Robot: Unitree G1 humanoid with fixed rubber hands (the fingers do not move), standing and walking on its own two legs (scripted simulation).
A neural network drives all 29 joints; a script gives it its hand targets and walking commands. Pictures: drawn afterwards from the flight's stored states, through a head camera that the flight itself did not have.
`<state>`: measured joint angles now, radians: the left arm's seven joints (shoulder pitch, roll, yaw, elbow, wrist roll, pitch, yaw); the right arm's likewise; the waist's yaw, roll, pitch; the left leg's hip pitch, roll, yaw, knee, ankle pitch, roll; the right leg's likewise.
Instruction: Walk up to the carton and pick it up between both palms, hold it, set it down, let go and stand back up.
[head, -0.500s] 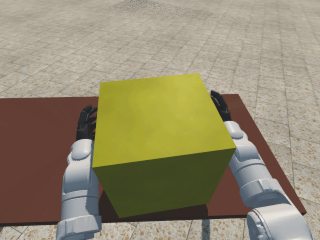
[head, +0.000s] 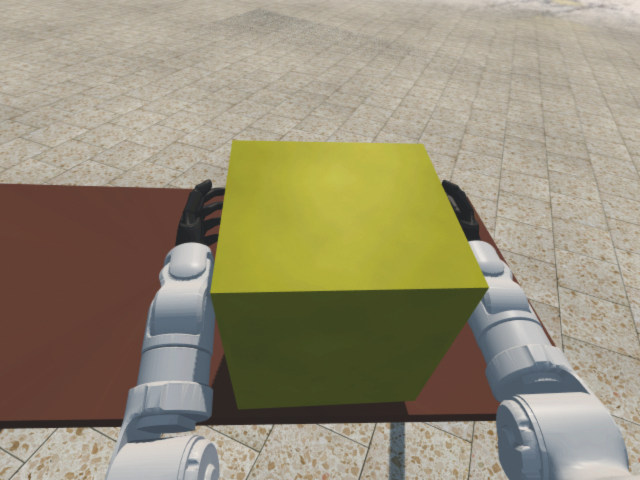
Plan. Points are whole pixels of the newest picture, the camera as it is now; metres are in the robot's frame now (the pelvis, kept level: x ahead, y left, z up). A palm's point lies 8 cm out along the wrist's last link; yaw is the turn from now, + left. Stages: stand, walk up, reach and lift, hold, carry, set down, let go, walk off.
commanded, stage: reach and lift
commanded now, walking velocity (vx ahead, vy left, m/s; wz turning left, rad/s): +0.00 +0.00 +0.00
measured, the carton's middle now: (329, 278) +0.37 +0.03 +0.10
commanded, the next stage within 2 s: none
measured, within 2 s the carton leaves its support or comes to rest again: neither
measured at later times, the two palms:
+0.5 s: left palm (192, 200) +0.38 +0.20 +0.21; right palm (475, 195) +0.41 -0.14 +0.22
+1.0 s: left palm (186, 162) +0.39 +0.20 +0.25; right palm (489, 164) +0.40 -0.14 +0.27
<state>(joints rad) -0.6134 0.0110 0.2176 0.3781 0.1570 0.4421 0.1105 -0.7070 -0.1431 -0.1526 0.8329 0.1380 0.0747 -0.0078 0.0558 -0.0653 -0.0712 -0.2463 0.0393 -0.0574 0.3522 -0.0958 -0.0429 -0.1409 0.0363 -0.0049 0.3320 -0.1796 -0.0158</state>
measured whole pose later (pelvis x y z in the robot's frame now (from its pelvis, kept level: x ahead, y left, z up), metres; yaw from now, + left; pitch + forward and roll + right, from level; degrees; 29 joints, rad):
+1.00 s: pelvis +0.01 +0.01 +0.00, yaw +0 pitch -1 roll -1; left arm -0.88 0.15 0.24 0.50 0.10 0.73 0.04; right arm -0.99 -0.20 -0.07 0.86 0.27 0.45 -0.15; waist -0.03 -0.06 -0.18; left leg -0.23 0.03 -0.05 0.37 -0.12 -0.02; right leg -0.10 0.02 0.00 0.31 -0.19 0.00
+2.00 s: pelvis +0.02 +0.01 +0.00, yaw +0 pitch +0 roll -2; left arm -1.10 0.22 0.29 0.63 0.08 0.90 0.01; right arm -1.21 -0.28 0.01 0.97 0.43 0.64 -0.22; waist -0.08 -0.02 -0.23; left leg -0.25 0.04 -0.05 0.40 -0.15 -0.03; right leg -0.10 0.03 0.00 0.29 -0.18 0.00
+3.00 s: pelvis +0.02 +0.02 +0.00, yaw -1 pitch +0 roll -2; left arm -1.14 0.20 0.30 0.70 0.08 0.87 0.02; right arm -1.23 -0.33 0.08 0.97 0.48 0.69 -0.23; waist -0.03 0.04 -0.25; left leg -0.26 0.03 -0.03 0.41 -0.15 -0.01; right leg -0.12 0.02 0.03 0.29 -0.18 0.02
